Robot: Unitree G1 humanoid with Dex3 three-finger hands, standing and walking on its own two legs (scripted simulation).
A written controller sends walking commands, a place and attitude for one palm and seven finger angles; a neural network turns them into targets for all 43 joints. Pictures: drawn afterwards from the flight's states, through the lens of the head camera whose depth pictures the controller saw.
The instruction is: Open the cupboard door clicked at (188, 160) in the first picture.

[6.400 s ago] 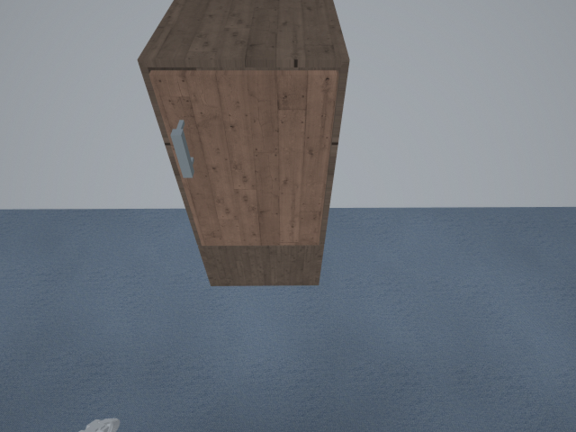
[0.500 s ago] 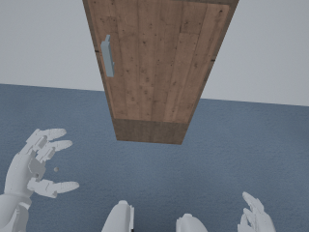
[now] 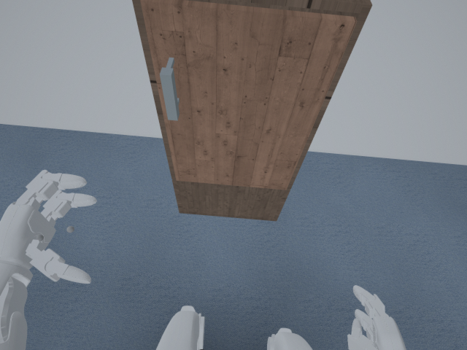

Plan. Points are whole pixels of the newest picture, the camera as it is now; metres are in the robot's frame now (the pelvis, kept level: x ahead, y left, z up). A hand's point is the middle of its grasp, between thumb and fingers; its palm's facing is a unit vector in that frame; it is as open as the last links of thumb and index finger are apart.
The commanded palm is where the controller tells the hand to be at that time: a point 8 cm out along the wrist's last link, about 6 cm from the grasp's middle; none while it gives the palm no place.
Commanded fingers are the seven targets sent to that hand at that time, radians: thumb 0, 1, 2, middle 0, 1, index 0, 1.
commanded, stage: raise the hand with hooked fingers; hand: left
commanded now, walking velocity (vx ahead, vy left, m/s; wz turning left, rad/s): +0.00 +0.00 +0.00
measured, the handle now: (172, 89) +0.62 +0.18 +0.04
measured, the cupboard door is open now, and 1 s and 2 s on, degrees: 0 0 0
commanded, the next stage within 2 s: move the hooked fingers beside the handle in 0.54 s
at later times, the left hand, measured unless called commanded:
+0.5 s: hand (88, 222) +0.29 +0.25 +0.06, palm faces -0.01 -1.00 -0.05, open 14.0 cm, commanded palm +0.27 +0.30 +0.06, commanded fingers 0.00 -0.50 0.30 -0.30 -1.20 -0.30 -1.20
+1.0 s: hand (101, 188) +0.35 +0.25 +0.06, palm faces -0.01 -1.00 -0.03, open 14.0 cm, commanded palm +0.33 +0.30 +0.06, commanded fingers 0.00 -0.50 0.30 -0.30 -1.20 -0.30 -1.20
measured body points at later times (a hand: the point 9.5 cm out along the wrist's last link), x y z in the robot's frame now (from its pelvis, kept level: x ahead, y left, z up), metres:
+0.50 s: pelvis +0.00 -0.02 +0.00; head +0.08 -0.01 +0.45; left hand +0.28 +0.30 +0.06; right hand +0.15 -0.28 -0.08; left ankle +0.06 +0.11 -0.65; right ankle +0.00 -0.15 -0.65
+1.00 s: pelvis +0.00 -0.02 +0.00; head +0.09 -0.01 +0.44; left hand +0.35 +0.30 +0.06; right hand +0.14 -0.29 -0.09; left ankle +0.06 +0.11 -0.65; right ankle +0.00 -0.15 -0.65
